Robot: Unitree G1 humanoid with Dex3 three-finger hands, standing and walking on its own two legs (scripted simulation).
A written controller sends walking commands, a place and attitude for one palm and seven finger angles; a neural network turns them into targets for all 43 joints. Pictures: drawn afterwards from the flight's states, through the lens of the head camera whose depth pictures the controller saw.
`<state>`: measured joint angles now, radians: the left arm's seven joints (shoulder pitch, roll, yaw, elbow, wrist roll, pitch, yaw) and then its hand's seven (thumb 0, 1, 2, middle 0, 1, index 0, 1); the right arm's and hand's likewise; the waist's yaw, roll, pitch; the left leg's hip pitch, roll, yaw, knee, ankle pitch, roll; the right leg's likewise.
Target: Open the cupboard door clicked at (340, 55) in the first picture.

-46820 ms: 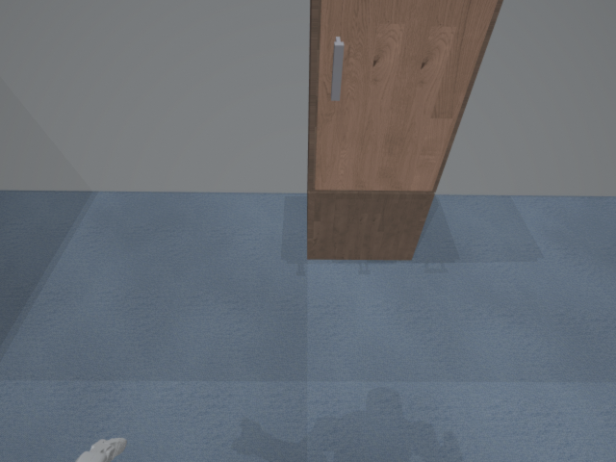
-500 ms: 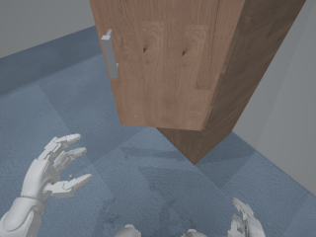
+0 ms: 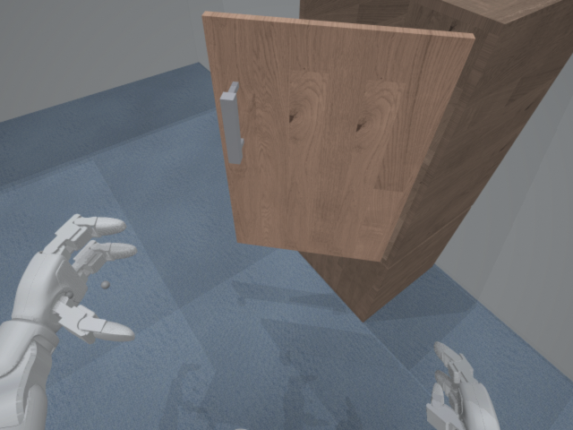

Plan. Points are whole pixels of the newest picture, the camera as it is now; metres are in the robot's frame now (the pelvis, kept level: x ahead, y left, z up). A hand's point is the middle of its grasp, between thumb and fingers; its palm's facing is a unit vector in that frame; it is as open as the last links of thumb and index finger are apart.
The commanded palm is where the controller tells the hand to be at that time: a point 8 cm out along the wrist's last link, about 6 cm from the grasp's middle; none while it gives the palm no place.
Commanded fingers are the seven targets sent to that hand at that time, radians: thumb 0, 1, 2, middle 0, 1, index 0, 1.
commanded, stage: raise the hand with hooked fingers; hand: left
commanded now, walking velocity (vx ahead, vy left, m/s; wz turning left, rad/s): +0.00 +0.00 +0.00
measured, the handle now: (235, 123) +0.59 +0.15 +0.09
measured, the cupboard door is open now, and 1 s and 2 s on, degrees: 45 45 45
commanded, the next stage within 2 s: move the hooked fingers beside the handle in 0.82 s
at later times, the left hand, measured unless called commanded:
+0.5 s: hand (100, 246) +0.30 +0.26 +0.11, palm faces -0.04 -1.00 -0.02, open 14.0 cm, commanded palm +0.27 +0.31 +0.12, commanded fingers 0.00 -0.50 0.30 -0.30 -1.20 -0.30 -1.20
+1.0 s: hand (108, 251) +0.29 +0.25 +0.12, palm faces -0.02 -1.00 -0.02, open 14.0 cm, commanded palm +0.28 +0.29 +0.12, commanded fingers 0.00 -0.50 0.30 -0.30 -1.20 -0.30 -1.20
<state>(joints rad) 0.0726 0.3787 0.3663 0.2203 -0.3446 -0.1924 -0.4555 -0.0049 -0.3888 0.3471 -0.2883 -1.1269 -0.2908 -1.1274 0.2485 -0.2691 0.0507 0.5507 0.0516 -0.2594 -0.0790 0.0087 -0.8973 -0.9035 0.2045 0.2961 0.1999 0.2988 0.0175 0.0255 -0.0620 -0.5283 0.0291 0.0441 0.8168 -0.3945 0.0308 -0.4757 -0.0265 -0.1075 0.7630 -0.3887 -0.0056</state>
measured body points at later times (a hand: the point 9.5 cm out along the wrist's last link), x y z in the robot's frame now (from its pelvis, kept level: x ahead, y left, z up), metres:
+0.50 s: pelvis +0.01 -0.01 +0.01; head +0.03 -0.02 +0.46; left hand +0.30 +0.32 +0.12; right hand +0.15 -0.26 -0.07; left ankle +0.01 +0.10 -0.71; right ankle +0.00 -0.12 -0.71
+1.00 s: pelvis +0.00 -0.02 +0.01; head +0.02 -0.03 +0.46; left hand +0.29 +0.30 +0.12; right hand +0.16 -0.27 -0.07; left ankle +0.01 +0.10 -0.71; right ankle +0.00 -0.12 -0.71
